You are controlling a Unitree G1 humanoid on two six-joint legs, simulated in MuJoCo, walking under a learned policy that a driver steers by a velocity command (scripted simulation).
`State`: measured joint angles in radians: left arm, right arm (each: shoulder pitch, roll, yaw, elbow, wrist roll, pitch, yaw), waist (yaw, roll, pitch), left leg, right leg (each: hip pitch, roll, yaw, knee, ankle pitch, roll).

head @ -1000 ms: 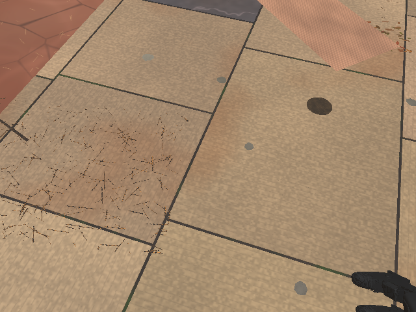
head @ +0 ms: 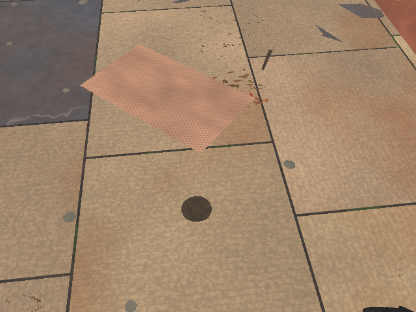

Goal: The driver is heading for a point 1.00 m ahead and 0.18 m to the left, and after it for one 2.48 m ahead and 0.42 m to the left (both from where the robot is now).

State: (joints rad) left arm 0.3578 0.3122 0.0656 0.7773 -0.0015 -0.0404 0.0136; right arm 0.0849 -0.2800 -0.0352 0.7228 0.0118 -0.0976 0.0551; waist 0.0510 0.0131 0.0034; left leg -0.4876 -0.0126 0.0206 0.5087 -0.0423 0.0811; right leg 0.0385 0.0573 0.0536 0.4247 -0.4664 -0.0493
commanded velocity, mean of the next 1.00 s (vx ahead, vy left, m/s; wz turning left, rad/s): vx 0.50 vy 0.00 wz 0.34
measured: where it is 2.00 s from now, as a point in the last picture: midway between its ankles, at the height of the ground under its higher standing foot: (177, 161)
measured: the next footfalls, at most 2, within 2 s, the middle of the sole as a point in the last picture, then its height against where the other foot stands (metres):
right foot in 0.48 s outside the picture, level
left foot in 0.96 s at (138, 266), level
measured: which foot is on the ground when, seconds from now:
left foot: down 0.00-0.48, up 0.50-0.94, down 0.96-1.00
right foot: down 0.00-0.02, up 0.04-0.46, down 0.48-0.98, up 1.00-1.00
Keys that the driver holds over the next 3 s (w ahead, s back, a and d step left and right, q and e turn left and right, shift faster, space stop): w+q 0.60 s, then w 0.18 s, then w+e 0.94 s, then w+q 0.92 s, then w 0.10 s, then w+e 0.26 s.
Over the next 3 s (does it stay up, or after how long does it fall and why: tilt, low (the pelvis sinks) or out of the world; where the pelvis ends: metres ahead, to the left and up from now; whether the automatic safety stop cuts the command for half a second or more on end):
stays up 1.62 0.33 0.00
